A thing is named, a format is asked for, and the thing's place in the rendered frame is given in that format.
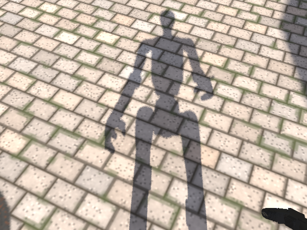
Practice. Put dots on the right robot hand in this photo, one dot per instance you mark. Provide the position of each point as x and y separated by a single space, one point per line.
290 217

